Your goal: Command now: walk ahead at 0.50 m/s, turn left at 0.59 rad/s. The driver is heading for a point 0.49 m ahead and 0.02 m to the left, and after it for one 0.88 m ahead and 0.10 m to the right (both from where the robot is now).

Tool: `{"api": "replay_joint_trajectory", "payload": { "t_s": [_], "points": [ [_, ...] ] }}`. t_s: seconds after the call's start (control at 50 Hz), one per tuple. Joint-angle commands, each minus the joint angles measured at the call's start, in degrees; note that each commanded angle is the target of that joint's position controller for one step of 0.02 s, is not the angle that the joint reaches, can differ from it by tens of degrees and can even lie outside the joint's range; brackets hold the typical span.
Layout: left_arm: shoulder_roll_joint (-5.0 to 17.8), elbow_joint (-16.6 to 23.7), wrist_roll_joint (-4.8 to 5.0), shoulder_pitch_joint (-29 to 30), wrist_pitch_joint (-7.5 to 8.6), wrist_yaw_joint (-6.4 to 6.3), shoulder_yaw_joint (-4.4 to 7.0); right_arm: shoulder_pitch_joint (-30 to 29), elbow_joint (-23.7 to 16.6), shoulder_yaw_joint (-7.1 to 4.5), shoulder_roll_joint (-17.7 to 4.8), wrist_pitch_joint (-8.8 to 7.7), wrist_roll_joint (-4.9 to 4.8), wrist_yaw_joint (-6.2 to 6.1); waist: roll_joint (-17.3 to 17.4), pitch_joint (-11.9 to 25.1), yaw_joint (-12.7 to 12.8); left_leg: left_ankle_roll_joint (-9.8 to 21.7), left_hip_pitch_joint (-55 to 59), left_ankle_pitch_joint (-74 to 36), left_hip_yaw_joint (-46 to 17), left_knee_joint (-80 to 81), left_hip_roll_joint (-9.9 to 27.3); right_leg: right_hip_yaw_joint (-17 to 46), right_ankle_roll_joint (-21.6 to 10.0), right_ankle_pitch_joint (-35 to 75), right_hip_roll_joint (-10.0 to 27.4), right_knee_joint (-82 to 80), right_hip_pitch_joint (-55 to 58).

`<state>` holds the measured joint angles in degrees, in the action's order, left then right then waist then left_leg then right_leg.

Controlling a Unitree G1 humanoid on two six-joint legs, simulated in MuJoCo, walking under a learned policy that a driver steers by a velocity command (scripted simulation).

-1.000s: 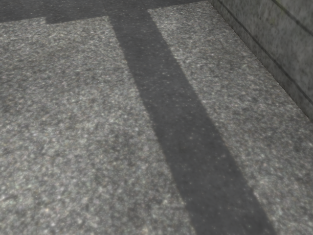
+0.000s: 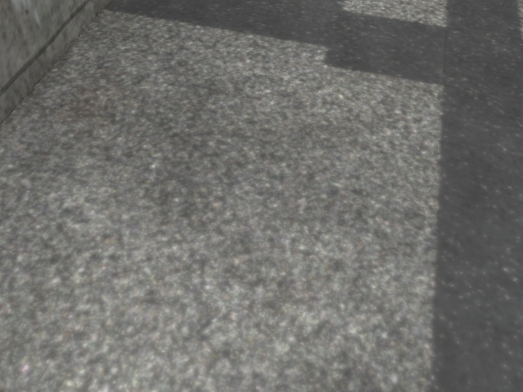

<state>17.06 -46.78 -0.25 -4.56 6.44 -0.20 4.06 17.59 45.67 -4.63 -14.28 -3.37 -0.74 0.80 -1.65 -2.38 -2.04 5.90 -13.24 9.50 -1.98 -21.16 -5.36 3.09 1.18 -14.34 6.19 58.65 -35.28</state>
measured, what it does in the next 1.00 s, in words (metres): walks ahead: right foot, then left foot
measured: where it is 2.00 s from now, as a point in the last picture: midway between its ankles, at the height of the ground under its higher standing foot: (235, 241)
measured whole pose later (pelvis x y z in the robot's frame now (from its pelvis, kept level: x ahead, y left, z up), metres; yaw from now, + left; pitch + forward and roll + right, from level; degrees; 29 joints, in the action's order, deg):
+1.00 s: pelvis +0.53 +0.08 +0.00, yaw +7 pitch +1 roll +2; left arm 18.3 -46.2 1.6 -12.1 1.9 0.3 4.2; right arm 16.9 44.9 -4.2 -14.8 -5.4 0.9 0.4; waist -3.2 -0.4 -1.7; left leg 1.6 -8.5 11.1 8.0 -18.1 -0.2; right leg 2.9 0.7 -12.4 5.9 62.4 -37.9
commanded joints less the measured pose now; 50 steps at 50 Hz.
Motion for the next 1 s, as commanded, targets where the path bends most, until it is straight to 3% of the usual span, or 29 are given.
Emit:
{"api": "replay_joint_trajectory", "payload": {
  "t_s": [0.02, 0.1, 0.16, 0.22, 0.24, 0.26, 0.28, 0.3, 0.32, 0.34, 0.36, 0.38, 0.4, 0.44, 0.48, 0.52, 0.58, 0.64, 0.68, 0.72, 0.74, 0.76, 0.78, 0.8, 0.82, 0.86, 0.88, 0.92, 1.0],
  "points": [
    [3.14, 4.03, -0.62, 2.61, -0.21, -0.16, 0.65, -1.50, -4.58, -2.47, -10.28, -1.19, -0.31, -1.43, 3.39, 3.19, 1.53, 9.80, 2.05, -13.46, -13.12, 9.38, 13.23, -0.17, 1.80, 9.78, -1.05, -11.37, -1.87],
    [2.13, 6.42, 0.29, 9.71, 0.31, 0.80, -0.11, 1.60, -3.79, -2.52, -10.36, -0.78, -0.43, -1.76, 6.47, 1.43, -1.47, 6.67, -0.49, -6.36, -12.07, 8.62, 11.13, -1.12, 1.41, 20.99, -4.72, -25.81, 3.71],
    [3.81, 7.98, 0.71, 11.77, 0.86, 1.43, 0.20, 3.94, -2.89, -2.45, -9.90, -0.41, -0.79, -1.85, 7.07, 1.28, -2.12, 5.99, 3.58, -4.37, -15.98, 4.90, 12.95, 0.50, 0.42, 19.92, -5.39, -29.86, 4.57],
    [5.77, 7.95, 0.81, 9.29, 1.76, 1.89, 0.89, 3.70, -3.17, -2.59, -10.12, 0.38, -0.55, -2.43, 8.95, 1.95, -0.35, 5.01, 7.80, -7.30, -20.27, -0.46, 14.62, 0.73, -1.28, 12.59, -5.85, -31.79, 7.77],
    [6.41, 6.99, 0.73, 5.48, 2.07, 1.78, 1.35, 2.85, -3.61, -2.44, -9.73, 0.65, -0.50, -2.47, 9.71, 3.33, 1.74, 4.23, 7.73, -10.88, -20.49, -3.48, 13.57, -0.41, -2.34, 11.50, -6.52, -33.41, 12.86],
    [8.21, 5.53, 0.13, -0.94, 2.37, 1.49, 2.28, 1.88, -4.46, -1.77, -8.02, 0.67, -0.30, -2.30, 9.03, 7.72, 4.90, 2.48, 5.56, -14.63, -18.66, -10.98, 10.32, 0.15, -4.26, 12.04, -5.04, -33.77, 23.18],
    [11.41, 4.65, -0.66, -10.58, 2.33, 1.03, 3.09, 1.46, -6.05, -0.57, -5.29, 0.57, 0.68, -2.07, 3.45, 16.47, 8.82, 0.20, -2.51, -6.52, -14.09, -27.05, 6.51, 9.21, -7.67, 9.42, 4.47, -31.92, 39.16],
    [15.34, 2.70, -1.11, -15.41, 1.49, 1.19, 4.08, 10.90, -7.43, 0.52, -1.38, -0.08, -1.17, -1.91, -17.65, 23.69, 4.31, -3.84, -24.07, 23.59, -8.11, -46.02, -1.10, 37.05, -17.34, -2.07, 17.54, -37.47, 58.22],
    [9.67, 3.55, 0.38, -14.16, 1.18, 1.44, 2.85, 10.82, -5.81, -0.31, -7.61, -0.14, -2.09, -2.13, -12.73, 20.46, 5.48, -4.30, -31.60, 23.62, -9.80, -54.11, 3.62, 42.46, -16.75, -14.53, 18.41, -40.64, 56.70],
    [5.81, 4.24, 0.63, -11.69, 0.79, 1.22, 1.81, 4.30, -6.31, -1.11, -10.77, 0.07, -1.61, -2.09, -6.47, 12.65, 7.14, -4.51, -33.22, 17.93, -8.72, -55.45, 5.53, 32.99, -14.11, -14.04, 15.50, -41.72, 49.13],
    [4.98, 4.28, -0.01, -9.01, 0.34, 1.24, 1.30, 0.81, -6.98, -1.05, -10.18, 0.22, -0.82, -2.21, -1.98, 8.12, 6.17, -4.62, -30.98, 13.54, -6.80, -54.08, 7.53, 25.44, -12.65, -7.11, 12.90, -42.54, 40.99],
    [3.97, 3.70, -0.42, -7.52, 0.09, 1.35, 0.95, -1.62, -7.76, -1.02, -9.09, 0.08, -0.03, -2.07, -1.37, 4.60, 5.17, -4.47, -29.36, 11.05, -6.68, -51.03, 8.81, 20.43, -12.46, -0.77, 10.55, -43.83, 34.54],
    [3.34, 3.30, -0.92, -7.03, 0.20, 1.34, 0.59, -1.34, -8.01, -0.97, -7.87, 0.12, -0.25, -1.73, -2.71, 3.66, 3.61, -4.10, -26.55, 9.70, -6.68, -48.87, 10.05, 16.44, -12.13, 3.06, 8.77, -45.14, 30.70],
    [3.29, 2.21, -0.35, -7.58, 0.67, 1.50, 0.65, -0.46, -8.06, -0.49, -5.64, 0.40, -0.71, -1.42, -3.87, 3.50, 2.49, -4.04, -24.61, 9.54, -5.43, -44.50, 10.64, 12.04, -13.07, 7.39, 7.53, -47.40, 28.30],
    [5.18, 1.18, 0.27, -8.42, 1.05, 1.47, 1.14, -2.93, -9.25, 0.08, -4.51, 0.49, -0.15, -1.32, -2.93, 2.66, 2.31, -4.58, -26.22, 7.52, -4.52, -38.74, 11.29, 9.36, -14.38, 12.39, 8.25, -49.17, 28.02],
    [6.65, 0.57, 0.67, -8.94, 0.81, 1.24, 1.48, -5.93, -10.25, 0.70, -3.93, 0.15, 0.37, -0.96, -1.94, 2.62, 2.77, -5.12, -26.45, 2.02, -2.93, -32.01, 12.12, 6.18, -14.50, 15.82, 7.96, -50.13, 28.57],
    [7.73, -0.28, 1.35, -10.78, -0.06, 1.00, 1.51, -11.87, -11.47, 1.51, -2.97, -0.69, 0.15, -0.14, -1.96, 1.45, 4.85, -5.32, -22.63, -6.57, 0.12, -20.91, 11.26, 1.27, -12.71, 17.55, 5.39, -50.25, 27.39],
    [8.83, -1.79, 1.98, -15.11, -1.07, 1.03, 1.49, -17.35, -13.14, 1.59, -3.40, -1.32, -0.33, 0.55, -2.38, 0.22, 6.75, -5.80, -19.48, -8.28, 1.70, -13.90, 8.96, 2.05, -12.25, 17.06, 5.88, -48.61, 28.60],
    [9.63, -2.41, 2.26, -16.32, -1.75, 0.91, 1.60, -18.78, -13.96, 1.21, -4.68, -1.79, -0.60, 1.02, -3.41, -0.07, 6.33, -5.12, -17.86, -6.15, 1.38, -10.43, 7.99, 4.07, -11.54, 16.87, 7.48, -46.38, 30.88],
    [10.53, -2.68, 2.41, -15.56, -2.36, 0.60, 1.74, -14.90, -13.11, 0.25, -6.65, -2.23, -0.54, 1.08, -4.18, 1.67, 2.80, -3.71, -10.10, -5.19, 1.88, -6.22, 6.63, 4.70, -9.95, 20.51, 7.84, -41.80, 31.13],
    [9.73, -2.65, 2.32, -15.46, -2.41, 0.50, 1.38, -8.81, -11.17, -0.95, -8.72, -2.25, -0.12, 0.67, -3.49, 5.32, -0.41, -2.37, -0.11, -5.26, 2.65, -4.61, 5.57, 2.89, -8.51, 26.55, 5.50, -34.94, 29.28],
    [7.08, -1.80, 1.57, -14.83, -2.12, 0.53, 0.36, 0.25, -9.34, -2.32, -11.90, -2.19, 0.79, -0.01, -1.84, 11.92, -4.77, 0.17, 14.58, -6.44, -1.64, -6.69, 10.64, 0.44, -6.26, 22.39, 2.35, -22.33, 21.99],
    [0.74, 0.29, 0.40, -18.47, -1.24, 0.65, -1.56, 7.45, -8.80, -3.63, -17.69, -1.51, 2.27, -0.87, 11.26, 21.43, -5.12, 6.70, 35.90, -4.81, -21.76, -6.97, 26.59, -4.12, -2.07, -0.80, -4.78, -0.32, 1.86],
    [2.15, 0.25, 1.82, -19.88, -0.45, 0.67, -1.48, 8.94, -8.18, -2.94, -15.41, -1.19, 2.01, -0.62, 17.05, 26.17, -5.11, 11.13, 36.26, 3.37, -37.63, 0.57, 31.41, 1.91, -1.78, -19.94, -6.67, 10.71, -6.22],
    [7.04, 0.63, 3.18, -16.35, -0.53, 0.64, 0.11, 5.99, -7.95, -1.73, -11.55, -1.22, 1.33, -0.49, 11.85, 17.08, -4.82, 8.94, 29.65, 7.06, -30.50, 2.09, 28.79, 3.46, -2.03, -16.64, -3.61, 15.31, -10.72],
    [6.38, 1.51, 2.41, -12.03, -1.45, 0.41, 0.39, -1.30, -7.78, -0.21, -6.95, -1.60, 0.76, -0.13, 8.68, 7.53, -1.54, 6.06, 15.55, 4.55, -17.30, 6.04, 23.79, 1.67, -1.98, -7.79, 0.20, 12.28, -9.15],
    [5.76, 1.37, 1.95, -12.43, -2.31, 0.31, 0.69, -4.04, -7.61, 0.11, -5.53, -2.04, 0.94, 0.07, 9.56, 4.87, 0.42, 5.17, 10.07, 1.90, -12.77, 8.53, 21.94, 2.20, -1.71, -4.81, 1.57, 9.83, -6.27],
    [3.18, 1.40, 2.10, -13.45, -3.81, 0.46, 0.39, -6.46, -6.76, -0.27, -5.52, -2.94, 1.37, 0.05, 9.00, 3.09, 2.65, 5.13, 4.48, -3.22, -7.09, 12.04, 21.17, 2.06, -0.94, -1.25, 2.16, 8.60, -2.55],
    [2.00, 3.72, 1.59, -9.24, -4.68, 0.73, 0.32, -5.38, -4.50, -1.18, -7.32, -3.54, 1.78, -0.94, 5.51, 1.10, 2.83, 5.28, 5.26, -10.74, 1.57, 13.74, 21.16, 2.97, 0.03, 7.56, 2.06, 0.89, -5.89]
  ]
}}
